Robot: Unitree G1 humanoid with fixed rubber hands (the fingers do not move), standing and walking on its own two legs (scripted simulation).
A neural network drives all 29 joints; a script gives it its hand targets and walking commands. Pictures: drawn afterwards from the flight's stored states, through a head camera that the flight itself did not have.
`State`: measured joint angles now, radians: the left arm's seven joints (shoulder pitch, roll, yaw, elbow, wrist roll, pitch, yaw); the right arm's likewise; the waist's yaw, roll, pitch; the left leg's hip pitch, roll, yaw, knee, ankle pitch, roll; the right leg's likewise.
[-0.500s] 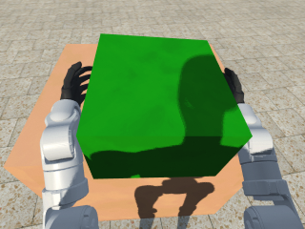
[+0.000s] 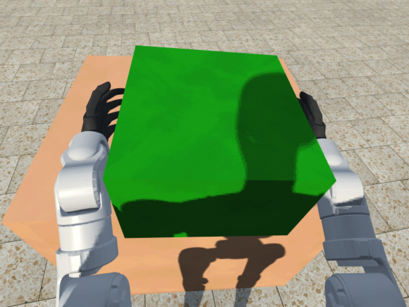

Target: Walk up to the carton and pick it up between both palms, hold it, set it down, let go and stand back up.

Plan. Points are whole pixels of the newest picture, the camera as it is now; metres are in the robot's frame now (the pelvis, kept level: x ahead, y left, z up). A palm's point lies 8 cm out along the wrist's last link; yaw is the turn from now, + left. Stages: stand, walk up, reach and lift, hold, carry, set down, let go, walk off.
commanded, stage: hold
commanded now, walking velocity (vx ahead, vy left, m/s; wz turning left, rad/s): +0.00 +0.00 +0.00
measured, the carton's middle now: (208, 137) +0.37 +0.00 +0.16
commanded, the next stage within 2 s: set down in 0.70 s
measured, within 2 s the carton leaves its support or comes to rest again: neither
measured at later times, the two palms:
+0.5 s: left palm (94, 133) +0.35 +0.19 +0.19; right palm (307, 139) +0.35 -0.18 +0.17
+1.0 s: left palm (103, 123) +0.37 +0.18 +0.19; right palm (313, 138) +0.36 -0.19 +0.16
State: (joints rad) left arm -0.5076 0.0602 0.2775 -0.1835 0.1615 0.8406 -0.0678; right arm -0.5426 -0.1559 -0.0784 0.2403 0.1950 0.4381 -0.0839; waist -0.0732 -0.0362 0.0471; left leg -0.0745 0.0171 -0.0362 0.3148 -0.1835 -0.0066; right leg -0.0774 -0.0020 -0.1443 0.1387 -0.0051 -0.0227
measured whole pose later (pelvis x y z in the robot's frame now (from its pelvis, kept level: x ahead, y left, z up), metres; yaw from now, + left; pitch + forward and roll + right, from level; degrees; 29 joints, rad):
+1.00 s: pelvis +0.01 +0.01 +0.00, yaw +0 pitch -6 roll -1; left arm -0.51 0.04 0.28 -0.09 0.18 0.70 -0.11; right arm -0.50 -0.14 -0.12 0.25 0.11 0.35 -0.05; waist -0.08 -0.01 0.08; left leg 0.01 0.01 -0.03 0.29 -0.20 0.00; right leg 0.00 -0.01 -0.14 0.14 -0.03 -0.01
